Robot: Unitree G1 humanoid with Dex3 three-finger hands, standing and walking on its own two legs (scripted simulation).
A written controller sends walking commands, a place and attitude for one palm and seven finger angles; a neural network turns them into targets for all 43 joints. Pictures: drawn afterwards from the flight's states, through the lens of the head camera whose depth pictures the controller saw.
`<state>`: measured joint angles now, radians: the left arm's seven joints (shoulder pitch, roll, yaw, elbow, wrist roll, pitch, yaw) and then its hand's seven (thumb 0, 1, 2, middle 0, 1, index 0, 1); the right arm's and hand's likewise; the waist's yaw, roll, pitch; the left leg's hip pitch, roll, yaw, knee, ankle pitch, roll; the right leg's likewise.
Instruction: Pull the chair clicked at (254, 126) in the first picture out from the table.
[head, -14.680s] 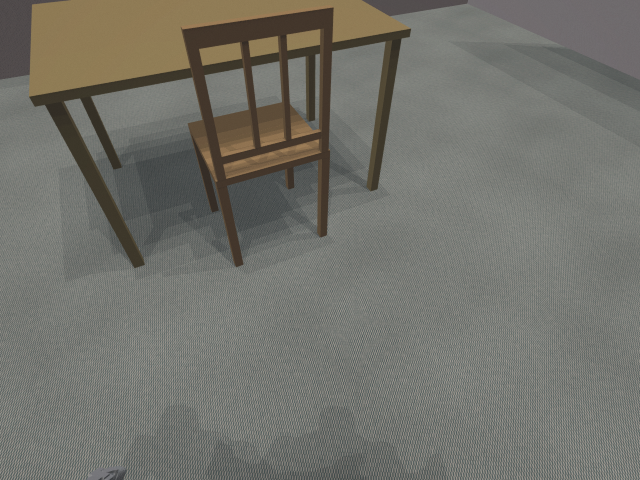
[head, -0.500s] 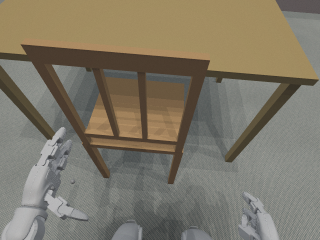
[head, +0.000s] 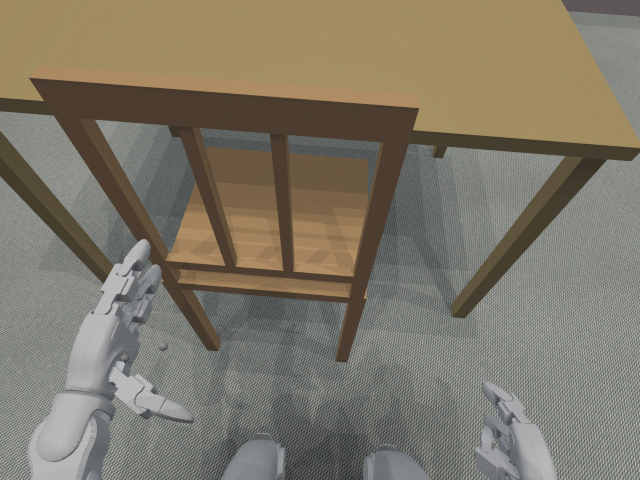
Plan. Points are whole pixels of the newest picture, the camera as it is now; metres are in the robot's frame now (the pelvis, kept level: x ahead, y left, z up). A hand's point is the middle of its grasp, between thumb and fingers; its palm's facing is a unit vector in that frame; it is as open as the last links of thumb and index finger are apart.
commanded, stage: aim the fingers beside a spindle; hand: left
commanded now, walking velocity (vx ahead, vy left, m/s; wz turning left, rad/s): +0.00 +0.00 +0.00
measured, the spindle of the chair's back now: (214, 207) +0.48 +0.18 +0.00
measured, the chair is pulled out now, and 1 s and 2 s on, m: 0.00 0.00 0.00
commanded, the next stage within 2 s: none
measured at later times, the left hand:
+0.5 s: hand (186, 324) +0.30 +0.18 +0.01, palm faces -0.06 -1.00 -0.04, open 16.9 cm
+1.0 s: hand (201, 308) +0.32 +0.17 +0.00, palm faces -0.07 -1.00 -0.03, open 16.9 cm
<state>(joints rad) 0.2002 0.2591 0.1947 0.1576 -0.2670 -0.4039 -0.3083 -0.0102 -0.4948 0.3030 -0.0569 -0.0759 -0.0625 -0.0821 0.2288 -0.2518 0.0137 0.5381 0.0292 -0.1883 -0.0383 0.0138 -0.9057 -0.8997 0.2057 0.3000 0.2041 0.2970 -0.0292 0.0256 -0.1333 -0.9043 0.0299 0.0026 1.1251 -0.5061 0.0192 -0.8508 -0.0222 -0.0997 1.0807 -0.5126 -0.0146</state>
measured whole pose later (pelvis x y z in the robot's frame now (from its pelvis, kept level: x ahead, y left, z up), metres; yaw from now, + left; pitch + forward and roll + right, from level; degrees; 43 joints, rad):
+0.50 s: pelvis +0.00 +0.00 -0.01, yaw +0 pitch +19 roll -2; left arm 0.04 0.25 0.19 0.30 -0.25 -0.44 -0.28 -0.01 -0.50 0.30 -0.06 -0.08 -0.06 -0.08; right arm 0.22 -0.26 0.01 0.56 0.02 -0.16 -0.03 0.01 -0.91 -0.90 0.21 0.30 0.20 0.30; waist -0.04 0.02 -0.14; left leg -0.99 0.03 0.01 1.18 -0.52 0.02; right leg -0.94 -0.02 -0.09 1.15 -0.53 -0.02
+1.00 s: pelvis -0.01 +0.00 -0.03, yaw -1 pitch +21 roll -2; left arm -0.10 0.24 0.18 0.41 -0.21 -0.46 -0.24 -0.01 -0.50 0.30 -0.06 -0.08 -0.06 -0.08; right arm 0.21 -0.26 0.01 0.57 0.01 -0.11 -0.01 0.01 -0.91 -0.90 0.21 0.30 0.20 0.30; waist -0.05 0.02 -0.15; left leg -1.08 0.03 0.01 1.24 -0.53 0.02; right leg -1.03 -0.02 -0.09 1.21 -0.54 -0.01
